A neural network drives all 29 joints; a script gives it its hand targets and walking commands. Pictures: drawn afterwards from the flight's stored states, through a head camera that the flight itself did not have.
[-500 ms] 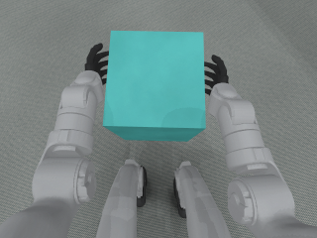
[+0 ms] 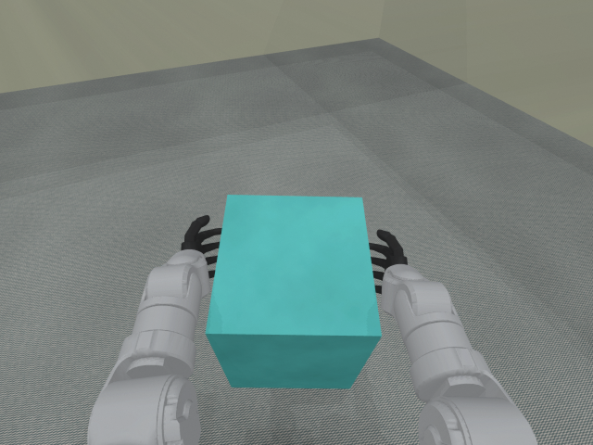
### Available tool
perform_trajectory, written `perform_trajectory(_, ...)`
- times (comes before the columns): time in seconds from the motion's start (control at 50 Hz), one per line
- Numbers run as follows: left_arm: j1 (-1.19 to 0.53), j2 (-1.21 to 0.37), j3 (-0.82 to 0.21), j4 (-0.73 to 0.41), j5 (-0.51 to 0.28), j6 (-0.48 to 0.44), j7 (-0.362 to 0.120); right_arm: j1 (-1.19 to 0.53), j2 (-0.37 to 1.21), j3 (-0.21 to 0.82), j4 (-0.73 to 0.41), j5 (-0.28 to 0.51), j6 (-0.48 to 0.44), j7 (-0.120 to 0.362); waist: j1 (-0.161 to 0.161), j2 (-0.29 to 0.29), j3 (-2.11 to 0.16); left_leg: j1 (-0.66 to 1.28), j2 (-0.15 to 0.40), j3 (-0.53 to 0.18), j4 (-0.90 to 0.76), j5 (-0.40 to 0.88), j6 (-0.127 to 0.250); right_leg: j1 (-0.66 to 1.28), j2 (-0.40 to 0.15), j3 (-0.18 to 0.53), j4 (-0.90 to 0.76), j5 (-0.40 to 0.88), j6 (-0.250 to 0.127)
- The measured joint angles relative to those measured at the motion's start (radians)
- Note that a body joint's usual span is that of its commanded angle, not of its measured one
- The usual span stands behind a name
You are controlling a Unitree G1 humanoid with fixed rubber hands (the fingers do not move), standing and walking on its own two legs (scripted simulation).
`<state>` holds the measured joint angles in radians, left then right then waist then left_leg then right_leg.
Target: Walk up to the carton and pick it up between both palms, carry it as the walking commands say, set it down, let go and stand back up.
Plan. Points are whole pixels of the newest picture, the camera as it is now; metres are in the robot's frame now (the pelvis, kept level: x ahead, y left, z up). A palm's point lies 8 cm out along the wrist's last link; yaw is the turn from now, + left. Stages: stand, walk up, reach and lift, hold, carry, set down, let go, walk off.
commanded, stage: reach and lift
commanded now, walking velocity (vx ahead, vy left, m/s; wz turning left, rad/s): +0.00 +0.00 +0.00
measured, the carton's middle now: (292, 298) +0.37 +0.04 +0.00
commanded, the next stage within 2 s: hold in 1.58 s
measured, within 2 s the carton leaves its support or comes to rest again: neither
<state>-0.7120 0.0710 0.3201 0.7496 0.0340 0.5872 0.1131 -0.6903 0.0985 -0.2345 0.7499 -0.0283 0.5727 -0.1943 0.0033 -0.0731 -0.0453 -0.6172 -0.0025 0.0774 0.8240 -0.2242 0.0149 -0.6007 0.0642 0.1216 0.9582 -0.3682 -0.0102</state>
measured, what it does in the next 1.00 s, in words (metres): stands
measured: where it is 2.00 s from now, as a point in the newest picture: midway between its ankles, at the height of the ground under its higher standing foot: outside the picture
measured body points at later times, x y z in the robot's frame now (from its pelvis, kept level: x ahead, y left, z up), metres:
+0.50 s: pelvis +0.05 +0.00 +0.02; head -0.01 +0.00 +0.47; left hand +0.39 +0.16 +0.09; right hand +0.38 -0.14 +0.08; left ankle +0.12 +0.12 -0.68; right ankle +0.08 -0.10 -0.68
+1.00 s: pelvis +0.05 +0.00 +0.02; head -0.02 +0.00 +0.47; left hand +0.38 +0.16 +0.09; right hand +0.37 -0.14 +0.07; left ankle +0.12 +0.12 -0.68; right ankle +0.08 -0.10 -0.68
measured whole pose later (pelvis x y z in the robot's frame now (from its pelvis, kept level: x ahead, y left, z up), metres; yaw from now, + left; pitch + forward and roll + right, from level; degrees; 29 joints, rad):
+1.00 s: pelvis +0.05 +0.00 +0.02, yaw +0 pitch -2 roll +3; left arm -0.51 -0.05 0.25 0.61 0.10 0.70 0.13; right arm -0.45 0.12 -0.27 0.51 -0.11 0.77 -0.12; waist 0.00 -0.04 -0.13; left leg -0.41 -0.02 0.07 0.69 -0.24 0.01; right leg -0.40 0.04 0.12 0.83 -0.39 -0.01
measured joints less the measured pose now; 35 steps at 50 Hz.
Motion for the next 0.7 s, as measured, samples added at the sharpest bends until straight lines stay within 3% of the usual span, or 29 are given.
perform_trajectory(0.16, 0.003, -0.043, 0.049, 0.000, 0.062, 0.037, 0.000, -0.002, 0.004, -0.052, 0.008, -0.083, 0.052, 0.048, 0.000, 0.011, -0.013, 0.089, -0.018, 0.000, -0.018, -0.021, 0.000, 0.094, -0.019, 0.000, -0.018, -0.026, 0.002)
perform_trajectory(0.28, 0.037, -0.060, 0.026, 0.000, 0.063, 0.060, 0.011, 0.045, 0.003, -0.053, -0.014, -0.086, 0.090, 0.057, 0.000, 0.021, -0.014, 0.134, -0.018, -0.001, -0.059, -0.021, 0.000, 0.141, -0.021, 0.001, -0.067, -0.020, 0.006)
perform_trajectory(0.48, 0.137, -0.104, -0.066, -0.092, 0.063, 0.091, 0.018, 0.178, 0.007, -0.052, -0.204, -0.086, 0.185, 0.076, 0.000, 0.032, -0.080, 0.174, -0.015, -0.003, -0.115, -0.023, 0.000, 0.181, -0.019, 0.002, -0.126, -0.018, 0.000)
perform_trajectory(0.7, 0.193, -0.116, -0.070, -0.135, 0.063, 0.116, 0.018, 0.239, 0.023, -0.040, -0.240, -0.086, 0.198, 0.076, 0.000, 0.032, -0.090, 0.200, -0.014, -0.003, -0.134, -0.020, -0.002, 0.200, -0.018, 0.002, -0.132, -0.021, -0.009)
